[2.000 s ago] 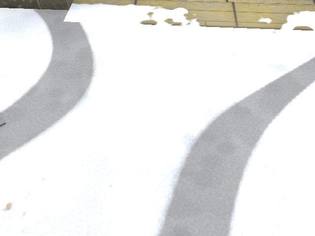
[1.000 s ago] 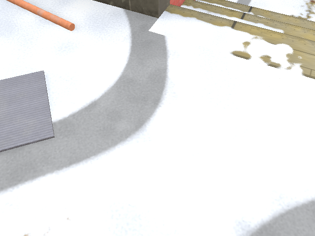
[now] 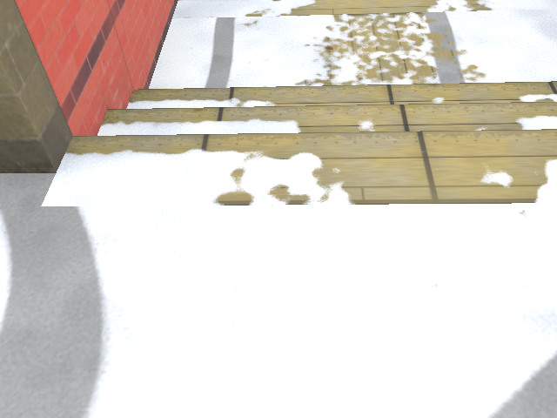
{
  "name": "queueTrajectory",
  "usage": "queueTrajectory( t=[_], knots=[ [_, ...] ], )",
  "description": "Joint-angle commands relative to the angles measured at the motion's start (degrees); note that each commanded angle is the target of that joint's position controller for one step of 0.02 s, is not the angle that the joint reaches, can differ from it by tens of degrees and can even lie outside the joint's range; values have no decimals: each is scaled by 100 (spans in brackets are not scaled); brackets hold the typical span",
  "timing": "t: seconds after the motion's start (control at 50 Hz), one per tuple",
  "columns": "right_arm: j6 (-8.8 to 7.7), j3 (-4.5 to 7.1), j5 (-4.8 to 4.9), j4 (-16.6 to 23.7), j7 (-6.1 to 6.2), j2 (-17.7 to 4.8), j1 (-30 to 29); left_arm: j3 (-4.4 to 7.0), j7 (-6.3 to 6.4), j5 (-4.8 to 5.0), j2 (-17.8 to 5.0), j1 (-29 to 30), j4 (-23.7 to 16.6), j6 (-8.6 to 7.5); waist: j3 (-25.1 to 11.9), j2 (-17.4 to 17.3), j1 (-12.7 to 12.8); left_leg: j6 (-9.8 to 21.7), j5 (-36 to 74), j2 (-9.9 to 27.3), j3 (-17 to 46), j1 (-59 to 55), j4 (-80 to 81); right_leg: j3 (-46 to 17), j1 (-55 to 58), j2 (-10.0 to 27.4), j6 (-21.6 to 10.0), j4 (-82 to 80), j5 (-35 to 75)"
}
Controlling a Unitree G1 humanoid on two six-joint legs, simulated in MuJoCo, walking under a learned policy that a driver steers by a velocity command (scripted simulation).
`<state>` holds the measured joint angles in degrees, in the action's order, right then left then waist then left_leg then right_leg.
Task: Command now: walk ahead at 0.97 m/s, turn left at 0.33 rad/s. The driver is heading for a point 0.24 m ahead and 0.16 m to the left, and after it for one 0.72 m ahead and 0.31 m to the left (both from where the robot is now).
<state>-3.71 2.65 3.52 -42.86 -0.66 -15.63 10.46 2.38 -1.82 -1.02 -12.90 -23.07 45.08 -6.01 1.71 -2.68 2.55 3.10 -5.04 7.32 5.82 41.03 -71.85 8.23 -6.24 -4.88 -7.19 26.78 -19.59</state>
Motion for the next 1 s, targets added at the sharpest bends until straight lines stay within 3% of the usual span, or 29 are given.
queueTrajectory(
  t=[0.02,0.1,0.18,0.22,0.24,0.26,0.28,0.3,0.32,0.34,0.36,0.38,0.42,0.46,0.5,0.54,0.58,0.6,0.62,0.64,0.66,0.68,0.72,0.74,0.8,0.88,0.92,0.96,1.0],
  knots=[
    [50,126,-32,178,-65,-439,-164,193,145,-41,-755,215,-321,-213,582,427,-71,-38,1150,-102,49,230,963,-383,-546,1161,490,-2000,1836],
    [-141,92,-43,321,-253,-263,-628,148,374,-57,-819,56,-243,-211,629,426,19,8,2083,-529,-839,-47,2509,469,52,1008,1052,-2186,3839],
    [-176,254,34,282,-364,-521,-28,245,618,-75,-1307,175,-262,25,54,895,-440,217,1702,-1239,-1837,-1148,3149,744,1120,1237,1296,-932,7944],
    [65,421,36,105,-317,-862,1076,360,760,4,-1575,612,-377,160,-330,1268,-1173,369,993,-1391,-1929,-2369,2959,690,1060,1516,1243,616,9642],
    [235,609,2,-356,-232,-1242,2834,384,717,-13,-1614,1395,-613,137,-734,1130,-2059,726,737,-1121,-1297,-4011,2866,466,146,1560,1108,2387,9530],
    [357,498,-68,-911,-121,-933,4382,266,479,186,-1166,2531,-829,23,-603,-253,-2832,1236,1941,-453,-533,-5065,4002,594,-1086,611,1039,5878,4441],
    [221,251,-455,-1089,-197,-447,3839,-108,204,169,266,2719,-1254,-194,188,-2124,-1832,1320,1339,-975,210,-5199,3472,-422,-3542,-478,945,8182,-1521],
    [11,109,-488,-492,-242,-298,2452,-303,100,268,623,1481,-1488,-333,-430,-1804,-610,1975,-211,-412,2197,-5059,3670,-1541,-4574,-225,646,8705,-1851],
    [-33,118,-416,-93,-236,-160,2065,-310,-52,268,118,1225,-1666,-505,-911,-761,-487,2389,-2769,241,3791,-4942,5113,-1927,-4721,-120,350,7958,-1234],
    [-95,179,-358,192,-208,-401,1473,-203,-110,254,-345,1284,-1675,-553,-372,677,-77,2124,-3885,462,4193,-3836,5950,-1862,-4438,214,148,6737,-489],
    [-164,190,-354,444,-171,-554,840,-163,-67,167,-472,1248,-1606,-458,57,1260,280,2000,-3847,365,4174,-2705,6129,-1880,-3980,455,284,5953,-36],
    [-201,205,-381,587,-119,-697,526,-158,36,92,-568,1252,-1563,-334,258,1237,371,1988,-3478,153,3962,-1890,6180,-1886,-3612,584,496,5532,58],
    [-251,178,-367,677,23,-598,423,-78,269,21,-871,1430,-1586,-173,438,1195,266,1832,-2470,-313,3040,-960,6094,-1792,-3006,854,897,4234,407],
    [-215,224,-157,532,182,-630,708,-170,357,-78,-635,2091,-1816,-142,309,632,-142,1625,-1603,-811,1955,-536,5896,-1475,-2073,825,1106,2517,1245],
    [-127,265,-56,414,236,-713,907,-211,347,82,-349,2609,-2002,-116,87,168,-542,1317,-1678,-1072,1602,-477,5590,-1152,-1254,474,1291,1358,1886],
    [-37,280,-13,314,235,-673,1153,-86,337,291,-476,2586,-1985,-104,-154,-154,-694,1144,-2049,-1024,1878,-1237,5220,-1297,-1055,265,1456,637,1946],
    [42,271,-32,301,232,-495,1200,77,312,427,-697,2356,-1886,-148,-282,-407,-562,929,-2019,-936,2048,-2057,4638,-1456,-900,305,1368,156,1649],
    [56,256,-90,356,204,-417,1111,206,301,451,-857,1874,-1769,-184,-509,-495,-243,763,-1484,-953,1993,-2229,4066,-1392,-403,323,1209,107,1370],
    [26,194,-164,513,144,-224,852,352,286,438,-1063,796,-1550,-243,-1066,-411,370,516,-955,-1102,1679,-1841,2695,-1611,857,720,965,366,1144],
    [-6,-18,-319,743,92,442,931,446,285,308,-1500,-487,-1340,-219,-2096,838,676,311,-2359,-1349,1033,-824,490,-3259,2673,1869,557,268,-365],
    [-107,-97,47,1131,77,396,1518,492,164,67,-1935,-426,-1280,-234,-2223,3188,107,171,-2706,-1301,539,1113,-1052,-6985,3238,3102,-429,-1139,-2848],
    [-37,-19,154,936,140,-97,1257,423,157,66,-1339,72,-1430,-190,-1304,2075,234,91,-1982,-774,427,1773,-1732,-6776,2687,2960,-450,-1291,-3893],
    [48,41,-179,1074,82,-318,287,324,204,78,-931,157,-1227,-78,-349,506,367,58,-1279,-407,82,1572,-1621,-4342,1527,2390,-136,-1046,-1424],
    [59,87,-255,1200,42,-336,-41,297,197,42,-843,246,-1064,-58,-54,338,279,75,-1124,-249,91,1367,-1277,-3555,1025,2089,-27,-1055,-545],
    [219,81,-61,1346,-102,-211,-96,167,151,94,-438,414,-672,-80,123,817,-22,49,-1035,60,61,1082,-890,-2266,445,1840,139,-1222,642],
    [241,30,-144,1517,-182,-270,-410,232,224,39,-821,545,-412,-90,419,639,-174,-104,-174,87,-88,1207,-78,-1150,174,1840,122,-1606,1626],
    [189,4,-180,1609,-235,-283,-884,228,273,33,-930,478,-303,-90,730,424,-31,-78,409,-31,-404,927,979,-606,50,1705,239,-1740,2230],
    [55,-67,-249,1698,-355,-77,-1375,227,324,60,-1127,207,-130,-42,865,211,122,43,789,-401,-987,-1,2412,-162,-121,1561,407,-1656,3717],
    [-47,32,-261,1677,-445,-258,-1272,291,369,127,-1575,-86,25,-29,425,637,-9,173,851,-1008,-1396,-1196,3053,-19,216,1642,463,-1192,6149]
  ],
)
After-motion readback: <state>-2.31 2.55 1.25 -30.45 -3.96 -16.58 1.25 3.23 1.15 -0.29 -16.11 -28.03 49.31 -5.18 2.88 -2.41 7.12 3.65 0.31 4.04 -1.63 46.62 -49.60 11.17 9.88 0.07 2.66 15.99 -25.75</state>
